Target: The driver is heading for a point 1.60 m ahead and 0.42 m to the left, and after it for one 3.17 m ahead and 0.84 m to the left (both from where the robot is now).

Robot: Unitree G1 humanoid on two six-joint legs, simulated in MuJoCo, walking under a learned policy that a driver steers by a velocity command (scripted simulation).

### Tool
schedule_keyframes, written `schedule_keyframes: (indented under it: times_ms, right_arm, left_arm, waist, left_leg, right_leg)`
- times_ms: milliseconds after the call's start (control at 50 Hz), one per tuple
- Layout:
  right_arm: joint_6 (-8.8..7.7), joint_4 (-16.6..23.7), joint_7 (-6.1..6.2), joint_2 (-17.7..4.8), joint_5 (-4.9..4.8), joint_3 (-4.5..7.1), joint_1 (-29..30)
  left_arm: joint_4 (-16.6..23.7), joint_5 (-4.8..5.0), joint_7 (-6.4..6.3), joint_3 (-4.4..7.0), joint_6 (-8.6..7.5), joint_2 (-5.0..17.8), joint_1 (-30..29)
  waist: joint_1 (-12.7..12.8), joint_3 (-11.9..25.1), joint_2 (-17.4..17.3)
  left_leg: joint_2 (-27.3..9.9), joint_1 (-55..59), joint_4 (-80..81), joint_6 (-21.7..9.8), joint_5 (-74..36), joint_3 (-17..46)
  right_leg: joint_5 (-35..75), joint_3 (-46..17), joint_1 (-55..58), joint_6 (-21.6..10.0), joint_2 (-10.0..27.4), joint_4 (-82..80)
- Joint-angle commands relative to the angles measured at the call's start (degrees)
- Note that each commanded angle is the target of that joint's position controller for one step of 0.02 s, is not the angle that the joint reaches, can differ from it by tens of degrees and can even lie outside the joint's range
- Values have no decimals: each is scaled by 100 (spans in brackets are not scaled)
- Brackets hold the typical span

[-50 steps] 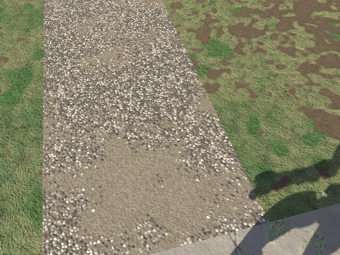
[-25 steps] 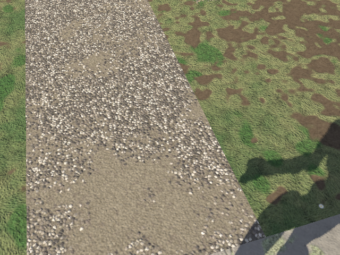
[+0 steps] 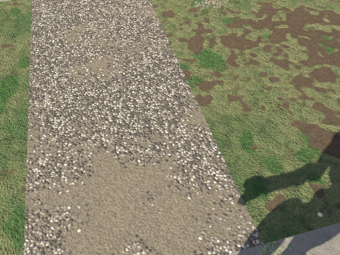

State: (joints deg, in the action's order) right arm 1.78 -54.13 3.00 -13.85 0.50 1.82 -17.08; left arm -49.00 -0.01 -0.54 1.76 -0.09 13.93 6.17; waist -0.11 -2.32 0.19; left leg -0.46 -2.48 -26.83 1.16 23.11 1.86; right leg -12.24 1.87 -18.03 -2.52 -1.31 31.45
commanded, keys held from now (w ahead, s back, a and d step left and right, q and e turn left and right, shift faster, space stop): no key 0.32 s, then q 0.06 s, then w+q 0.62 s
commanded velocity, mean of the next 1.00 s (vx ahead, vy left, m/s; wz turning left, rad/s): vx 0.20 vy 0.00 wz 0.27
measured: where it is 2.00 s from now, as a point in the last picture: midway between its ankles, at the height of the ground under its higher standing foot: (101, 218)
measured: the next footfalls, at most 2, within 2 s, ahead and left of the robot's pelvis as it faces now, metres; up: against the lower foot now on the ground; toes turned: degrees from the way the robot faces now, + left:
left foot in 0.74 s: +0.01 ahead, +0.16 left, +0.00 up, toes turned +13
right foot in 1.18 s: +0.42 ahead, +0.06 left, +0.00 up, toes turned +25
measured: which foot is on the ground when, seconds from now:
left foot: down 0.00-0.50, up 0.52-0.72, down 0.74-1.00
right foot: down 0.00-0.72, up 0.74-1.00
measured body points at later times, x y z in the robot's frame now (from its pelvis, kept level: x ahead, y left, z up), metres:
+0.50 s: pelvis -0.01 +0.00 +0.00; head +0.00 +0.01 +0.45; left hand +0.09 +0.27 -0.13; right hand -0.01 -0.24 -0.15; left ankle -0.09 +0.13 -0.73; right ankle +0.05 -0.09 -0.73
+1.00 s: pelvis +0.09 +0.09 +0.02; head +0.11 +0.14 +0.47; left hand +0.24 +0.39 -0.08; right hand +0.13 -0.17 -0.10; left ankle -0.03 +0.15 -0.73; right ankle +0.31 -0.03 -0.67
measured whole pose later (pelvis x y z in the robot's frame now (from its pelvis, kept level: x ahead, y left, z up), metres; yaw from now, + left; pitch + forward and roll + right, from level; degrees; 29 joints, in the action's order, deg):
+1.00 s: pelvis +0.09 +0.09 +0.02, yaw +19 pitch +2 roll -3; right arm -4.1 -51.1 1.4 -10.4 -0.6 2.7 -28.5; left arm -49.0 0.7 1.3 3.2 -6.2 16.6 -2.7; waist -4.7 -0.1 2.5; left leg 0.8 -0.5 -14.9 -3.2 16.3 6.1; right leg 0.5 -2.6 -36.1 0.9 1.9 37.0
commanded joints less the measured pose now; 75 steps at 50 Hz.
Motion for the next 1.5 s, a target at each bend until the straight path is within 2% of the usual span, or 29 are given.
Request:
schedule_keyframes:
  times_ms: [20, 340, 380, 440, 500, 540, 580, 620, 660, 720, 740, 760, 780, 800, 840, 860, 920, 1000, 1120, 1160, 1180, 1200, 1220, 1240, 1280, 1320, 1360, 1420, 1500]
  right_arm:
    - [-102, 29, 14, -546, 0, 101, -344]
    - [-275, -427, -22, -237, -7, -33, -721]
    - [-287, -222, -13, -429, -47, 13, -452]
    - [-260, -4, 39, -437, -122, 67, -411]
    - [-372, 276, 45, -339, -194, 112, -338]
    - [-434, 418, -15, -181, -230, 120, -224]
    - [-401, 632, -92, -333, -185, 193, 112]
    - [-362, 639, -118, -292, -213, 214, -59]
    - [-358, 377, -127, -208, -189, 239, -570]
    - [-292, -325, -187, -158, -126, 357, -1866]
    - [-323, -217, -180, -432, -137, 424, -2070]
    - [-501, 287, -241, -1023, -115, 428, -1601]
    - [-633, 408, -275, -1186, -17, 499, -1248]
    - [-721, 544, -263, -1078, -59, 449, -792]
    - [-708, 659, -246, -835, -118, 368, -528]
    - [-697, 656, -222, -702, -112, 328, -626]
    - [-672, 585, -140, -661, -111, 313, -1065]
    - [-640, 529, -101, -778, -128, 371, -1340]
    - [-526, 487, -54, -813, -177, 445, -1203]
    - [-471, 543, -89, -801, -93, 425, -1061]
    - [-467, 691, -122, -717, -12, 365, -882]
    - [-545, 699, -181, 16, -74, 181, -1713]
    - [-633, 548, -186, -192, -279, 184, -1947]
    - [-670, 662, -178, -680, -405, 306, -1269]
    - [-727, 907, -151, -769, -242, 320, -246]
    - [-683, 942, -173, -560, -164, 328, -286]
    - [-644, 1022, -197, -316, -159, 255, -210]
    - [-675, 1297, -229, -294, -53, 172, 446]
    - [-727, 1548, -345, -288, -112, 87, 1371]
  left_arm:
    - [200, 8, -56, 156, -44, 632, -254]
    - [-458, 29, -142, 165, 62, 543, -188]
    - [-406, 29, -218, 232, 73, 730, -247]
    - [-449, 78, -298, 293, 79, 733, -3]
    - [-479, 161, -234, 351, -163, 822, 498]
    - [-485, 87, -233, 454, -306, 1170, 782]
    - [-341, 18, -255, 447, -407, 1235, 526]
    - [-167, 186, -232, 422, -414, 1217, -99]
    - [-118, 243, -190, 452, -341, 1297, -519]
    - [-61, 135, -110, 366, -221, 888, -653]
    - [60, 66, 3, 217, -234, 424, -784]
    - [408, 91, 80, 105, -359, 117, -1062]
    - [558, 296, 109, 142, -502, 421, -1278]
    - [478, 309, 121, 203, -623, 759, -1087]
    - [201, 10, 92, 284, -728, 988, -828]
    - [174, -32, 108, 307, -738, 1012, -927]
    - [273, 32, 164, 220, -721, 618, -1283]
    - [649, 113, 226, 132, -702, 423, -1996]
    - [808, 125, 312, 210, -779, 731, -1714]
    - [507, 98, 245, 389, -785, 1075, -508]
    - [315, 18, 205, 446, -761, 1276, 591]
    - [63, -66, 192, 594, -701, 1747, 1547]
    - [-92, 14, 275, 476, -693, 1307, 1588]
    - [-41, 97, 257, 384, -683, 940, 1058]
    - [59, 20, 220, 296, -661, 673, 341]
    - [-10, -79, 212, 239, -686, 563, 230]
    - [-129, -4, 192, 248, -709, 650, 364]
    - [-202, 60, 127, 304, -695, 939, 554]
    - [-297, 161, 108, 316, -617, 1120, 1013]
  waist:
    - [12, 123, 34]
    - [42, -31, -39]
    - [90, -27, -97]
    - [117, -82, -44]
    - [256, -339, 278]
    - [255, 189, 890]
    - [192, 217, 684]
    - [-153, 168, 728]
    - [-495, 220, 802]
    - [-932, 168, -311]
    - [-981, 86, -1450]
    - [-631, -99, -1445]
    - [-519, -349, -970]
    - [-260, -538, -739]
    - [-127, -352, -506]
    - [-166, -282, -508]
    - [-289, -180, -566]
    - [-516, -346, -757]
    - [-269, -189, -976]
    - [291, 645, -1046]
    - [770, 1511, -852]
    - [561, 2599, 952]
    - [515, 2711, 1672]
    - [496, 1499, 1157]
    - [277, 437, 131]
    - [-25, 326, 339]
    - [-95, 166, 425]
    - [18, -26, 279]
    - [343, -114, 271]
  left_leg:
    - [-120, -1021, 473, -83, -830, 74]
    - [-111, -1421, 518, -139, -690, 67]
    - [-130, -1609, 414, -222, -1016, 206]
    - [-118, -2028, 281, -599, 1112, 463]
    - [-113, -2952, -413, -766, 1749, 515]
    - [52, -2816, -1874, -578, 695, -169]
    - [-330, -2843, -3299, -568, 1289, 127]
    - [-529, -2348, -2650, -607, 1209, 13]
    - [-302, -1000, -1338, -614, 439, -496]
    - [388, 443, -5, -646, -477, -1086]
    - [-807, 878, 749, -1141, 602, 977]
    - [-1937, 606, 1769, -1943, 1917, 3793]
    - [-2259, 387, 2274, -2219, 2776, 4460]
    - [-2124, 445, 2154, -2012, 2152, 4009]
    - [-1510, 308, 1939, -1550, 398, 2643]
    - [-1317, 268, 1938, -1415, -249, 2220]
    - [-964, 193, 1811, -1242, -1511, 1488]
    - [-867, -134, 1745, -1112, -1790, 1332]
    - [-1195, 404, 1128, -950, -3182, 1496]
    - [-848, 409, -239, -746, -5132, 1178]
    - [-625, -543, -1602, -600, -4397, 1139]
    - [291, -2790, -3893, -144, -1397, 755]
    - [438, -3539, -4846, -173, 884, 1107]
    - [107, -4021, -5193, -252, 588, 1015]
    - [-383, -3690, -4697, -344, -189, 606]
    - [-665, -3169, -4226, -384, -422, 525]
    - [-781, -3206, -3747, -325, -473, 382]
    - [-838, -3369, -2563, -179, -1288, 180]
    - [-496, -2764, -1055, -109, -2448, -157]
  right_leg:
    - [560, -641, 885, -230, 478, -554]
    - [425, -539, 994, -158, 380, -542]
    - [509, -475, 1074, -155, 393, -443]
    - [-2178, -391, 846, -173, 346, -467]
    - [-3301, -1488, 1063, -512, 1124, -1053]
    - [-3563, -2838, 1324, -1036, 2154, -1980]
    - [-3344, -3178, 765, -1188, 2577, -2526]
    - [-2676, -2031, 242, -740, 2221, -2672]
    - [-1861, -656, -456, -374, 1581, -2416]
    - [-2329, 551, -1346, -32, 975, -365]
    - [-2207, 808, -2501, 232, 654, 1888]
    - [-1832, -30, -3634, 248, 205, 2843]
    - [-1544, -595, -4050, 104, 427, 3186]
    - [-917, -690, -4192, 54, 594, 3123]
    - [-52, -606, -3493, 167, 694, 2426]
    - [309, -551, -3173, 237, 635, 2039]
    - [1156, -348, -2572, 351, 309, 1051]
    - [1607, -222, -2001, 383, 76, 41]
    - [1318, -259, -1108, 139, 68, -482]
    - [1148, 1, 512, -193, -104, -563]
    - [1062, -644, 2287, -536, 559, -199]
    - [-47, -3279, 4655, -1493, 2069, -419]
    - [-966, -4862, 4659, -1641, 2435, -1460]
    - [-1234, -4025, 3739, -1354, 2200, -1596]
    - [-101, -2551, 1847, -1132, 1766, -1830]
    - [417, -1961, 1086, -1094, 1484, -2124]
    - [690, -1630, 798, -1199, 1477, -2399]
    - [1105, -1128, 710, -1198, 1389, -2599]
    - [1274, -653, 652, -925, 1139, -2492]
Keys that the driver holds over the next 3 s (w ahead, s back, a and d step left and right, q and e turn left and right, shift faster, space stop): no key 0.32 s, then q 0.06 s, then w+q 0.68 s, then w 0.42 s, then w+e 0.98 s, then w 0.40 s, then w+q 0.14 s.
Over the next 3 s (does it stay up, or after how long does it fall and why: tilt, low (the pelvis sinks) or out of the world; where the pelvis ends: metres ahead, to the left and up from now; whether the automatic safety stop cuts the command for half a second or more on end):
stays up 1.17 0.35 0.02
